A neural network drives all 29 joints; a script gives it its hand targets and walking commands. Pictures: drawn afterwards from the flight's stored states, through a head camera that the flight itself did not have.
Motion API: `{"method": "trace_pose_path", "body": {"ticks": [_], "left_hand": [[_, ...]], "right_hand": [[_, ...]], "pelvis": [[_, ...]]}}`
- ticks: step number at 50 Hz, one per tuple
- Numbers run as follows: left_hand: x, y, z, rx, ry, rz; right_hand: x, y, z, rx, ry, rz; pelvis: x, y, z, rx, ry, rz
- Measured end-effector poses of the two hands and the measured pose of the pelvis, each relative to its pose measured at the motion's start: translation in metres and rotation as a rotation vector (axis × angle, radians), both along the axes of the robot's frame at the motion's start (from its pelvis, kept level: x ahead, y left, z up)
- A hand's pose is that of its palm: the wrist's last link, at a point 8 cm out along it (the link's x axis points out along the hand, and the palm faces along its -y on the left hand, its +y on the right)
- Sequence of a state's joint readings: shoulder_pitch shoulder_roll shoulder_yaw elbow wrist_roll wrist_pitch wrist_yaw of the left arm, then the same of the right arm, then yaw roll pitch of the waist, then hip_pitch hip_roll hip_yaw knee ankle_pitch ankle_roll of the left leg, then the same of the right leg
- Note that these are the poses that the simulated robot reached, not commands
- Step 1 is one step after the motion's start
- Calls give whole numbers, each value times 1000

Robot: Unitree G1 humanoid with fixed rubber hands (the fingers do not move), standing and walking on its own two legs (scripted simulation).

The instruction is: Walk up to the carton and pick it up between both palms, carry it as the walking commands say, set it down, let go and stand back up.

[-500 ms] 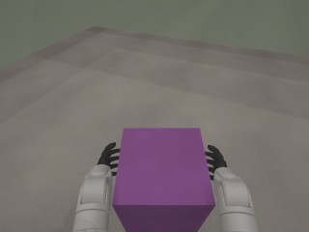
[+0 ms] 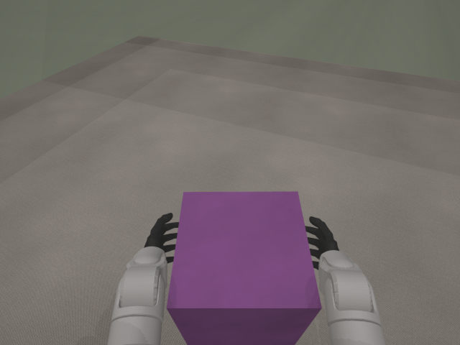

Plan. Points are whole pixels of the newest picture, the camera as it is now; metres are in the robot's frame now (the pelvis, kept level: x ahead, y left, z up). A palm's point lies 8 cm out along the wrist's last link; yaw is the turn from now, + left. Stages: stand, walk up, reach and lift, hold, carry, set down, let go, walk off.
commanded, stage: hold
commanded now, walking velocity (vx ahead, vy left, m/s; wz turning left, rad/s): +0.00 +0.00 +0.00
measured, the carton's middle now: (240, 272) +0.29 +0.00 -0.03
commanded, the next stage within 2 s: carry in 0.60 s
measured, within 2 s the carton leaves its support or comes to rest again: neither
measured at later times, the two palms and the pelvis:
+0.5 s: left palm (155, 257) +0.28 +0.15 +0.04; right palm (328, 260) +0.28 -0.15 +0.04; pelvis +0.00 +0.00 +0.00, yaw +0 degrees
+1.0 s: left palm (160, 295) +0.21 +0.13 +0.04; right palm (359, 323) +0.18 -0.17 +0.04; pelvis -0.07 +0.01 -0.04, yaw -7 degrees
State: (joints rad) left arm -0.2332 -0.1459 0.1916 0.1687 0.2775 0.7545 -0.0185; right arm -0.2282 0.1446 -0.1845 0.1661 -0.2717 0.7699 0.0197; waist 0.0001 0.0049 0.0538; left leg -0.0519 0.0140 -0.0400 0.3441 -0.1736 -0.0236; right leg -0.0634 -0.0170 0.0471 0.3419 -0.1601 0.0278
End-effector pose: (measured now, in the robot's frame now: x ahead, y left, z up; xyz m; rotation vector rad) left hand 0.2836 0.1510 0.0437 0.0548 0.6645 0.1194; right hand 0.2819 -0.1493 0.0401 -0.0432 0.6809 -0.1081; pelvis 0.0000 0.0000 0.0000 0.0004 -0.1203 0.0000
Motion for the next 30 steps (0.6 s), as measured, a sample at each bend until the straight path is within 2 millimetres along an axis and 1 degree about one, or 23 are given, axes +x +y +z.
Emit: {"method": "trace_pose_path", "body": {"ticks": [13, 30], "left_hand": [[-2, -1, -1, 5, 3, -2], [-4, 0, -1, -3, 1, 10]], "right_hand": [[-1, -1, -1, -2, 2, 2], [-2, 0, 0, 0, 0, 5]], "pelvis": [[2, -1, 0, 1, 3, 0], [-2, -3, -1, 2, 17, 1]]}}
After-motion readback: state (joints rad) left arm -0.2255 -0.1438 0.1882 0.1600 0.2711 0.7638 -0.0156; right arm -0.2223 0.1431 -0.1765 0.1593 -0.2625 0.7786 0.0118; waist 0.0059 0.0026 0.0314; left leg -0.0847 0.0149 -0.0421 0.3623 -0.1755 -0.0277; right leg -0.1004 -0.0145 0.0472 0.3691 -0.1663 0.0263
